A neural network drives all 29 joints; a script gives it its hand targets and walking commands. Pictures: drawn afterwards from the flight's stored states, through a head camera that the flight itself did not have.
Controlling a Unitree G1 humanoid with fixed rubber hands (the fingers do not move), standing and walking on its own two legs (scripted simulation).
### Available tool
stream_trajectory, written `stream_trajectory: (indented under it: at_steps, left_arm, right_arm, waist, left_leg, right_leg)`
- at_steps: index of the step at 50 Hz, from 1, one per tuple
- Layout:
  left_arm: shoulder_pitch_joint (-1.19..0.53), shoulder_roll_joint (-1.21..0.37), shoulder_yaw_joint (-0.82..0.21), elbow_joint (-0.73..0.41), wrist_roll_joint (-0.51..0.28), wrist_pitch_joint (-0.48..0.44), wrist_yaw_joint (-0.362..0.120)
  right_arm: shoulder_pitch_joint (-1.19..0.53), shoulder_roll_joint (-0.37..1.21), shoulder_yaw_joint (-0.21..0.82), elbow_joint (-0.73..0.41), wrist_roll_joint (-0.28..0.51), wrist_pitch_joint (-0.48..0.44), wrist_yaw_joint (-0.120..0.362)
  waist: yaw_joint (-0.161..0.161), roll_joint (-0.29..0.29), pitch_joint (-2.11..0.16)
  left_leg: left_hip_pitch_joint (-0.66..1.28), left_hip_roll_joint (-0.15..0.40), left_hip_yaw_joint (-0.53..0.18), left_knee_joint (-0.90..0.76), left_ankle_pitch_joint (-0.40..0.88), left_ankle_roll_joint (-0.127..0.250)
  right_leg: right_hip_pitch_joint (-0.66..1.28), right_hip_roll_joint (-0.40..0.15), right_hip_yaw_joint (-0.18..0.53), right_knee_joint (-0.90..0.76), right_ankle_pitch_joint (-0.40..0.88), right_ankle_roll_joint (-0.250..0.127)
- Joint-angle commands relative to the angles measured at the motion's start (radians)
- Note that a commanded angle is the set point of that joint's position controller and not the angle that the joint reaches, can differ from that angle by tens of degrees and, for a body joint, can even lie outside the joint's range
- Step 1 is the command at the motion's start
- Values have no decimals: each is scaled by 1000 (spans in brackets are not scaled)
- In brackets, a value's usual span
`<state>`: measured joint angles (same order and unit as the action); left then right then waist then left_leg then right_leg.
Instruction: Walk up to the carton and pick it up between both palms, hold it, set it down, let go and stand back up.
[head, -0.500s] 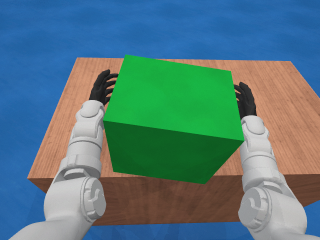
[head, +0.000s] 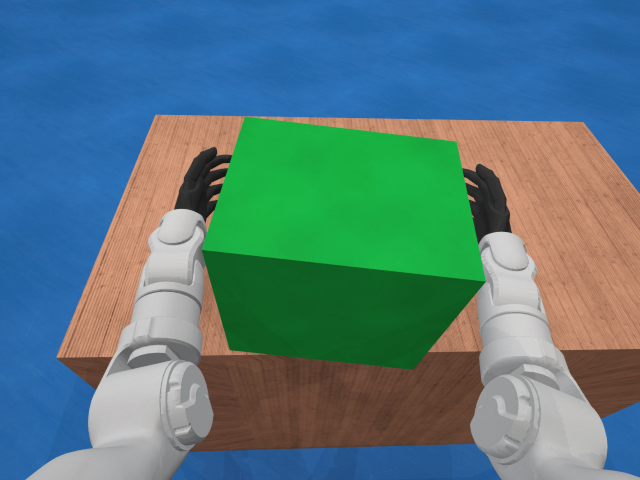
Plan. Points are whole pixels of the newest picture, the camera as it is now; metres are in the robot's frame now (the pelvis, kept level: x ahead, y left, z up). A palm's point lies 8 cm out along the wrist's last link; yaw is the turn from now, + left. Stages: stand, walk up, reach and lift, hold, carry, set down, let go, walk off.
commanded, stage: set down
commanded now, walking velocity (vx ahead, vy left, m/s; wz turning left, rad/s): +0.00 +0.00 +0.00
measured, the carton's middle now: (335, 252) +0.41 +0.02 +0.04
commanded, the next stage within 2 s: none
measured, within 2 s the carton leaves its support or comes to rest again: rests again in 0.78 s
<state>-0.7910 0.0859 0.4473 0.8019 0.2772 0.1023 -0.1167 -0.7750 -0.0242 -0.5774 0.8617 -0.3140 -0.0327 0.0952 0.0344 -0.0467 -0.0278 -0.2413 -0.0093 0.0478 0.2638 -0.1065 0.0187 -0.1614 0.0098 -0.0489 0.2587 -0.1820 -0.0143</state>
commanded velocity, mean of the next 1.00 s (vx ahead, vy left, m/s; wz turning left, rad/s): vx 0.00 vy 0.00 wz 0.00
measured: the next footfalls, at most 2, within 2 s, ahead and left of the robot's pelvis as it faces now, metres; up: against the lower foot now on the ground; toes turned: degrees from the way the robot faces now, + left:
none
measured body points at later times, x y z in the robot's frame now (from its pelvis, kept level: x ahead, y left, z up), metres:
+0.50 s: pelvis +0.00 +0.00 +0.00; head +0.03 +0.02 +0.45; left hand +0.42 +0.22 +0.09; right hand +0.43 -0.16 +0.10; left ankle +0.01 +0.10 -0.75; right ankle -0.04 -0.10 -0.75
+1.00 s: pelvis -0.01 +0.00 -0.01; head +0.04 +0.01 +0.43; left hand +0.44 +0.21 +0.08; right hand +0.45 -0.19 +0.07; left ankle +0.01 +0.10 -0.75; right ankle -0.04 -0.10 -0.75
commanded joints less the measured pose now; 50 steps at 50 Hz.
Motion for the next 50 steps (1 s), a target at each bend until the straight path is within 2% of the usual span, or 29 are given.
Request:
stream_trajectory:
  at_steps: [1, 12, 22, 26, 28, 30, 31, 32, 35, 36, 39, 44, 46, 50]
  left_arm:
    - [-439, -460, -199, -47, 7, -35, -19]
    - [-421, -446, -196, -44, 13, -55, -18]
    - [-409, -407, -187, -26, 11, -78, -10]
    - [-396, -351, -174, -11, 5, -85, -1]
    - [-374, -264, -157, -10, -3, -91, 21]
    - [-357, -112, -136, -16, -25, -105, 61]
    - [-361, -32, -158, -14, -59, -115, 88]
    - [-376, -11, -204, 1, -104, -125, 113]
    - [-396, 51, -278, 108, -212, -142, 154]
    - [-408, 67, -304, 145, -246, -150, 158]
    - [-461, 122, -362, 240, -331, -184, 168]
    - [-560, 244, -437, 394, -460, -285, 181]
    - [-568, 284, -458, 451, -493, -314, 177]
    - [-559, 360, -462, 513, -525, -351, 150]
  right_arm:
    - [-405, 372, 232, -35, -20, -72, 82]
    - [-358, 361, 207, -15, -37, -72, 80]
    - [-330, 325, 187, 11, -49, -76, 66]
    - [-313, 262, 177, 26, -41, -75, 55]
    - [-299, 167, 169, 30, -17, -81, 38]
    - [-282, 9, 159, 41, 22, -88, 3]
    - [-279, -68, 174, 55, 62, -90, -20]
    - [-290, -104, 203, 87, 106, -94, -40]
    - [-338, -164, 297, 175, 218, -90, -77]
    - [-354, -186, 311, 197, 245, -88, -83]
    - [-426, -237, 364, 239, 325, -98, -97]
    - [-559, -343, 467, 242, 459, -155, -124]
    - [-573, -398, 517, 285, 520, -175, -131]
    - [-569, -469, 635, 399, 655, -198, -130]
  waist:
    - [-25, 80, -357]
    - [-36, 98, -344]
    - [-47, 86, -341]
    - [-49, 93, -341]
    - [-41, 97, -355]
    - [-42, 92, -377]
    - [-45, 89, -381]
    - [-60, 98, -394]
    - [-65, 77, -410]
    - [-72, 76, -423]
    - [-60, 68, -490]
    - [-21, 70, -686]
    - [-10, 82, -731]
    - [10, 65, -748]
  left_leg:
    - [386, 36, 31, 62, 341, -49]
    - [380, 36, 25, 61, 326, -54]
    - [378, 36, 25, 66, 332, -59]
    - [384, 40, 20, 71, 346, -64]
    - [391, 40, 23, 79, 368, -68]
    - [379, 42, 24, 90, 382, -72]
    - [366, 43, 21, 93, 380, -72]
    - [351, 48, 15, 103, 379, -76]
    - [269, 52, 1, 120, 324, -69]
    - [245, 52, -5, 125, 300, -68]
    - [209, 58, -16, 160, 274, -72]
    - [161, 58, -22, 250, 326, -80]
    - [157, 59, -27, 282, 382, -88]
    - [125, 53, -28, 327, 461, -86]
  right_leg:
    - [-99, 2, -66, -40, 109, 52]
    - [-118, 2, -66, -42, 78, 48]
    - [-123, 4, -66, -43, 78, 49]
    - [-130, 6, -63, -43, 79, 47]
    - [-129, 8, -59, -40, 92, 46]
    - [-131, 12, -50, -37, 108, 46]
    - [-136, 16, -45, -37, 114, 44]
    - [-156, 19, -43, -32, 115, 40]
    - [-176, 21, -21, -21, 111, 34]
    - [-186, 19, -18, -14, 107, 32]
    - [-236, 17, -12, 16, 105, 30]
    - [-259, 19, -5, 89, 184, 28]
    - [-268, 23, -6, 122, 245, 27]
    - [-258, 30, -3, 173, 365, 37]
